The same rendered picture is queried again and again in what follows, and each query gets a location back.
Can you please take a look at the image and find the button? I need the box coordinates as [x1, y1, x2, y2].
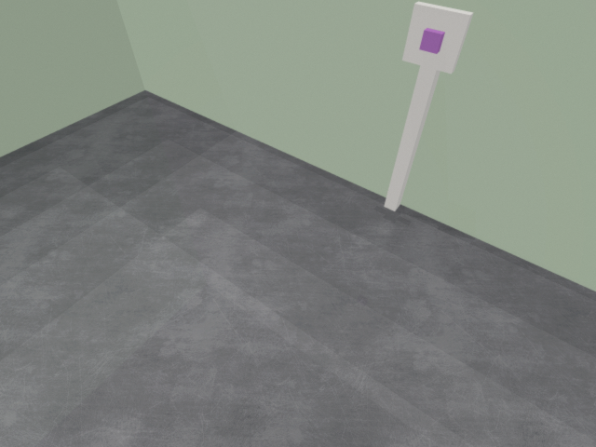
[419, 28, 445, 54]

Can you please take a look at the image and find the panel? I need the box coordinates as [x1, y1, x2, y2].
[384, 2, 473, 211]

